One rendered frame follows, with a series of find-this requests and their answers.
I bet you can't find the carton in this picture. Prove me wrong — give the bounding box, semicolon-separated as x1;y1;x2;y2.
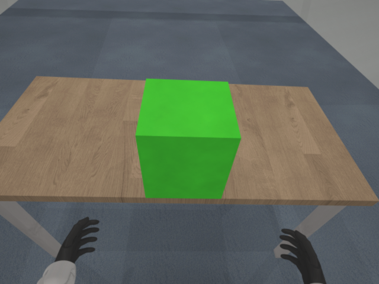
136;79;241;199

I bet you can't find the left robot hand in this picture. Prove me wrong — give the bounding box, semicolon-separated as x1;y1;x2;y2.
54;217;99;264

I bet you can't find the table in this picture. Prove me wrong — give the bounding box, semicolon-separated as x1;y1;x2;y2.
0;76;379;258

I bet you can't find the right robot hand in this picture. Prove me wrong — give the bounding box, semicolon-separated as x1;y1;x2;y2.
280;229;326;284

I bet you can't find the left robot forearm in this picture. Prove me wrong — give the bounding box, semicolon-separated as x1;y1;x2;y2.
37;260;76;284

